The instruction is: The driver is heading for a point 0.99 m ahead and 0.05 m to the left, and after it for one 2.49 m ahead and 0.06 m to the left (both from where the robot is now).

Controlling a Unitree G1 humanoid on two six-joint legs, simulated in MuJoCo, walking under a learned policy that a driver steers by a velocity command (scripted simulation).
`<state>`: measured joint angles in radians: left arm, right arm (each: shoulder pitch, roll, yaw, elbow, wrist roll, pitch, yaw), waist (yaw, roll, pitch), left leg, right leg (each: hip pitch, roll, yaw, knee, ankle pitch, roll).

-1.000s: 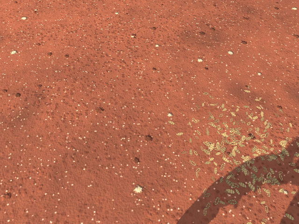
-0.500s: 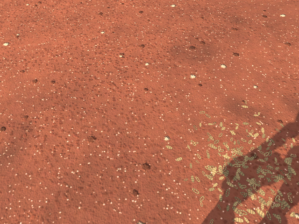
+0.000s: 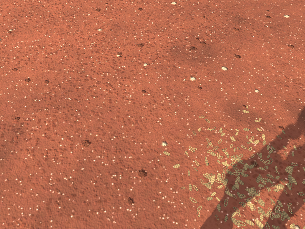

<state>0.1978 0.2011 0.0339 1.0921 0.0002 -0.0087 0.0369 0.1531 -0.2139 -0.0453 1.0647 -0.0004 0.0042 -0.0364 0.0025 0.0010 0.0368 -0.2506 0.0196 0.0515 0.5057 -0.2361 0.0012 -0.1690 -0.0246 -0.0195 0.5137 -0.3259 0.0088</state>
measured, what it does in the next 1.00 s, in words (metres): walks ahead: right foot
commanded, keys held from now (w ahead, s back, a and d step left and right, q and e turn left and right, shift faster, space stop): no key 0.20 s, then w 0.30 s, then no key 0.50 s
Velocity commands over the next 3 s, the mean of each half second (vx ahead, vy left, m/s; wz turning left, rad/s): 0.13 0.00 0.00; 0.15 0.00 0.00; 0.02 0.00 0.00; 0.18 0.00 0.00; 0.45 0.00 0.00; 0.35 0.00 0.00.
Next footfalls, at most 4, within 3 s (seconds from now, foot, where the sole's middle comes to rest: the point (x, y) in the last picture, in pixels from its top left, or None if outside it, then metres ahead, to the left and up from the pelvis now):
0.84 right None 0.31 -0.09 -0.77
1.12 left None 0.23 0.14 -0.77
2.44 left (135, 180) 0.74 0.12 -0.77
2.92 right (179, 137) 1.00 -0.10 -0.77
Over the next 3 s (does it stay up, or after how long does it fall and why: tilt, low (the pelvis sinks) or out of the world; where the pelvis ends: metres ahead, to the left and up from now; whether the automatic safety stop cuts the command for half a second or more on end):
stays up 0.83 0.00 -0.01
